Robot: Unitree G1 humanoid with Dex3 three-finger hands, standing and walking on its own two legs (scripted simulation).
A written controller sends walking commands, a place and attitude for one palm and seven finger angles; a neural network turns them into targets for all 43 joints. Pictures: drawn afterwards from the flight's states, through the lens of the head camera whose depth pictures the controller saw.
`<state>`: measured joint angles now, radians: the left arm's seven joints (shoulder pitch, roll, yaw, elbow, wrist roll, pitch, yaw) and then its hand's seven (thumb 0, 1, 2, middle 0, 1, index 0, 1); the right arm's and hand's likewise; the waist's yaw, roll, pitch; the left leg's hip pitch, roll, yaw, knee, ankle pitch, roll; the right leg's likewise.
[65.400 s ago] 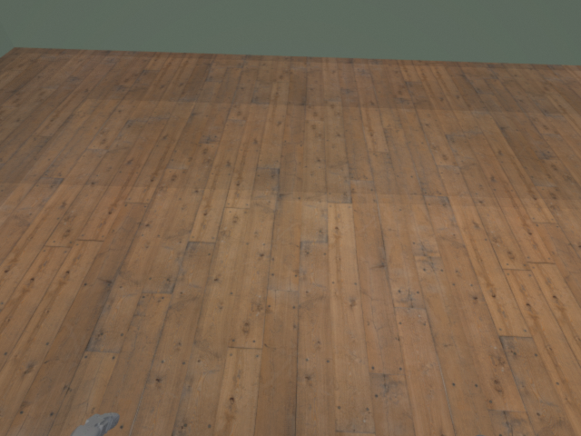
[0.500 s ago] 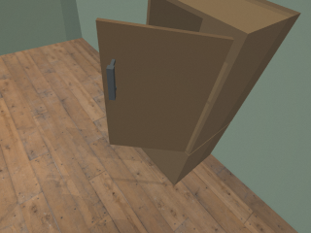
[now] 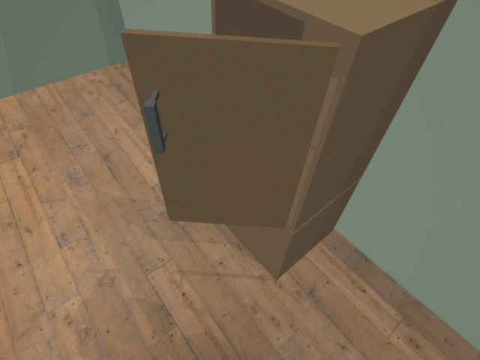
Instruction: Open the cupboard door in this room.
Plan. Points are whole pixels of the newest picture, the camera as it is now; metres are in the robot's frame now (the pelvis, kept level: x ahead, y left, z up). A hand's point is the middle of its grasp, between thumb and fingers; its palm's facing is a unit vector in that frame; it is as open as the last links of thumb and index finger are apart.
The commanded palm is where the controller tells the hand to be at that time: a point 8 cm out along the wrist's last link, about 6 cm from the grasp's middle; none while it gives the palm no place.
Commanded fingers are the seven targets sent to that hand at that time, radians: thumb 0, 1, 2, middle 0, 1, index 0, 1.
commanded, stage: come to a stop and stand still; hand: left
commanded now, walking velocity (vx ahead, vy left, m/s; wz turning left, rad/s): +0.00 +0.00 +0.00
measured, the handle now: (157, 122) +0.54 +0.21 +0.09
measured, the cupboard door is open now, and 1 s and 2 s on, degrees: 47 47 47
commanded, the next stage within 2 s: look again from close up in 0.28 s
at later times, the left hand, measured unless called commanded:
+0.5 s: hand out of the picture -0.04 +0.15 -0.17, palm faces +0.03 -0.98 -0.18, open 7.4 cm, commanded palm none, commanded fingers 0.00 0.90 0.90 -0.20 -0.30 -0.20 -0.30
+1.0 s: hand out of the picture +0.07 +0.15 -0.15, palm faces +0.15 -0.97 -0.22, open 7.3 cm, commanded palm +0.11 +0.20 -0.06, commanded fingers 0.00 0.81 0.86 -0.21 -0.36 -0.21 -0.36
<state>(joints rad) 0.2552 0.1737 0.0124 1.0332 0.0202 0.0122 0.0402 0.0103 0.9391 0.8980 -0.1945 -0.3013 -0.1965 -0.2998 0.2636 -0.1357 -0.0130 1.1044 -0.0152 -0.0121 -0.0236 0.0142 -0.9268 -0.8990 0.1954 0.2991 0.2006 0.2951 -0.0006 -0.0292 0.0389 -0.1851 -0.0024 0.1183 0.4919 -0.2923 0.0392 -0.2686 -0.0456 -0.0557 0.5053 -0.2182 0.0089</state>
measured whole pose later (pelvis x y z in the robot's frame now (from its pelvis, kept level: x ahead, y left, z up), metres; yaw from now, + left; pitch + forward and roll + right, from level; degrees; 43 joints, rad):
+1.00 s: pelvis +0.02 -0.03 +0.00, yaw +1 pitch +0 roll +1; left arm 0.35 0.16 0.03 0.79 -0.06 0.03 0.03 0.02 0.92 0.90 -0.20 -0.30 -0.20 -0.30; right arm 0.32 -0.17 0.02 1.03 0.00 -0.07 -0.04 0.01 -0.91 -0.90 0.20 0.30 0.20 0.30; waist 0.00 0.02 0.03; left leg -0.16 0.03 0.09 0.45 -0.29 -0.01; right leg -0.25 -0.02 -0.09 0.50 -0.25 -0.04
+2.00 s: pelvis -0.01 +0.00 -0.04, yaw +3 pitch +6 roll -2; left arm 0.24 0.32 0.28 0.09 -0.31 -0.27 -0.39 0.00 -0.14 0.45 -0.27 -0.97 -0.27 -0.97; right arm 0.28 -0.30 0.03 0.61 0.04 -0.30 -0.08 0.02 -0.91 -0.90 0.20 0.30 0.20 0.30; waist 0.00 0.02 -0.06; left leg -0.54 0.01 0.03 0.87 -0.45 0.04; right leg -0.57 -0.05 -0.11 0.81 -0.35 0.00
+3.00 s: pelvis +0.01 -0.02 -0.01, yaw +2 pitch +2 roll +0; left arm -0.11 0.43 0.45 0.38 -0.33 -0.10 -0.50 -0.01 -0.50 0.30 -0.30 -1.20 -0.30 -1.20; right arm 0.27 -0.29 0.06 0.61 0.06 -0.24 -0.11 0.01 -0.91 -0.90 0.20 0.30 0.20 0.30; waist 0.02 0.04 -0.03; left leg -0.31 0.03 0.04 0.62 -0.35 0.00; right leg -0.36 -0.02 -0.11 0.60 -0.28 -0.03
